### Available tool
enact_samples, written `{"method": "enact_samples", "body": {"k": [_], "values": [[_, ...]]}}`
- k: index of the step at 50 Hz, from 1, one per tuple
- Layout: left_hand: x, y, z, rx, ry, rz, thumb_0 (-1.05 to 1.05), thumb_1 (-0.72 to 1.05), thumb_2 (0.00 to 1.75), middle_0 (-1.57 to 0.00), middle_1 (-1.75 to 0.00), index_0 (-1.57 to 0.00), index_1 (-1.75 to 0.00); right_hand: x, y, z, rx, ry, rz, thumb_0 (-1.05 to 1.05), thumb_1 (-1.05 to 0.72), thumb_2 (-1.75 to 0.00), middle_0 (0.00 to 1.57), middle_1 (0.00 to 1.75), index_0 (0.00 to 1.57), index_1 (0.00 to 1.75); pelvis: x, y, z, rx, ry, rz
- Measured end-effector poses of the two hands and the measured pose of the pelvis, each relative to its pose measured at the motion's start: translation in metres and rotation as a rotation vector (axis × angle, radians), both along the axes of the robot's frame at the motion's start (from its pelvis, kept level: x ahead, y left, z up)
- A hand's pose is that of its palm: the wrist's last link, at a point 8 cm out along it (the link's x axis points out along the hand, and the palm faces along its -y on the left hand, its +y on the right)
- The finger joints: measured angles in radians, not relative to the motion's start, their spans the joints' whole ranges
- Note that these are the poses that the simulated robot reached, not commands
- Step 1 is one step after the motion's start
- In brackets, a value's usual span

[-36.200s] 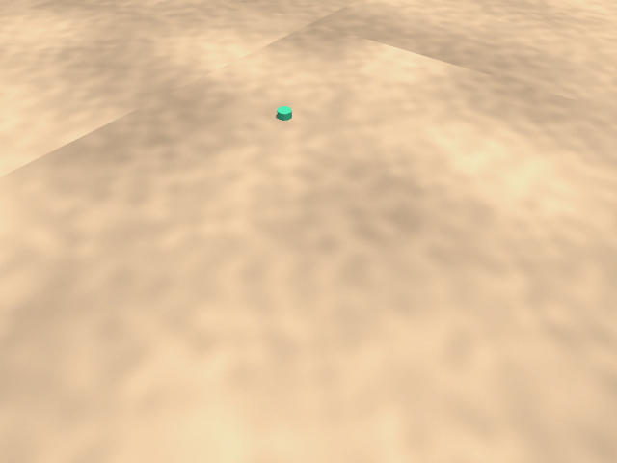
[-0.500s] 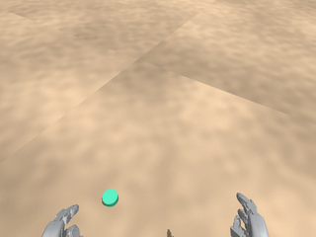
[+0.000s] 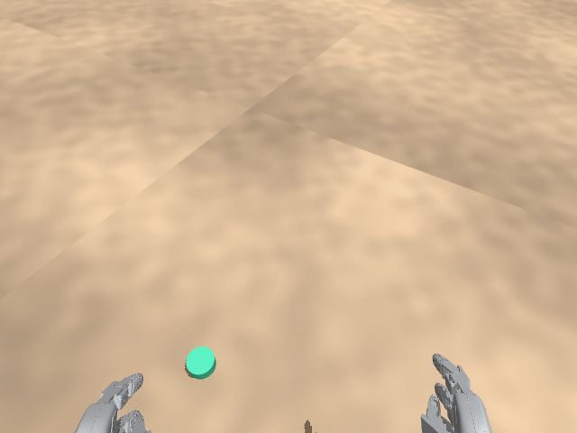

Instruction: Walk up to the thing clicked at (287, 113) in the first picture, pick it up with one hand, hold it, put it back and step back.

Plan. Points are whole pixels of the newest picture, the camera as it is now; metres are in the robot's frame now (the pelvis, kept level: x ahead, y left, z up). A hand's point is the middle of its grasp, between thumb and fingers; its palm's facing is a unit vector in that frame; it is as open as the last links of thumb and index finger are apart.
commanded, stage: home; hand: left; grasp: from above
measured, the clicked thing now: (201, 362) +0.49 +0.24 -0.69
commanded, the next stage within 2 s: stand in 0.38 s
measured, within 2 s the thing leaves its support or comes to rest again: neither
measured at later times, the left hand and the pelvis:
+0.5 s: hand out of the picture +0.17 +0.18 -0.05, palm faces +0.03 -0.98 -0.21, open 7.4 cm; pelvis +0.00 +0.00 +0.00, yaw +0 degrees
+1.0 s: hand out of the picture +0.05 +0.24 -0.11, palm faces +0.04 -0.95 -0.31, open 7.4 cm; pelvis -0.01 +0.01 +0.05, yaw +0 degrees
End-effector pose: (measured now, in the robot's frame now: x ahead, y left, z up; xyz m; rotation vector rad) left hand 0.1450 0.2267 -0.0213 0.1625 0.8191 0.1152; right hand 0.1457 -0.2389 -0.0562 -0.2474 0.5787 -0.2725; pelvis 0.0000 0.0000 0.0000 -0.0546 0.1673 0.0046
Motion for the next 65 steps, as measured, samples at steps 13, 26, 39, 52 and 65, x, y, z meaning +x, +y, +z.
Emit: {"method": "enact_samples", "body": {"k": [13,26,39,52,65], "values": [[0.004,0.001,0.000,0.000,-0.003,-0.002,0.02,0.91,0.90,-0.20,-0.29,-0.20,-0.29,0.004,0.001,-0.001,0.000,0.007,-0.002,0.01,-0.90,-0.90,0.20,0.30,0.21,0.30,0.004,0.001,-0.001,-0.001,0.008,-0.003],[0.009,0.004,-0.007,0.051,-0.036,-0.026,0.01,0.91,0.90,-0.20,-0.29,-0.20,-0.29,0.004,-0.002,-0.007,-0.031,0.091,0.063,0.01,-0.90,-0.90,0.20,0.30,0.20,0.30,0.002,0.000,0.003,0.012,-0.039,-0.001],[-0.050,0.053,-0.046,0.154,0.214,0.044,0.01,0.91,0.90,-0.20,-0.30,-0.21,-0.30,-0.045,-0.034,-0.019,0.005,0.480,0.062,0.01,-0.90,-0.90,0.20,0.30,0.21,0.30,-0.006,0.001,0.031,0.053,-0.163,0.000],[-0.106,0.058,-0.051,0.105,0.389,0.100,0.01,0.91,0.90,-0.20,-0.30,-0.21,-0.30,-0.083,-0.022,-0.012,0.043,0.599,0.001,0.01,-0.90,-0.90,0.20,0.30,0.20,0.30,-0.008,0.010,0.053,0.046,-0.227,0.003],[-0.126,0.063,-0.042,0.124,0.446,0.117,0.01,0.91,0.90,-0.20,-0.30,-0.21,-0.30,-0.097,-0.026,-0.011,0.065,0.640,-0.012,0.01,-0.90,-0.90,0.20,0.30,0.21,0.30,-0.015,0.008,0.062,0.055,-0.246,0.009]]}}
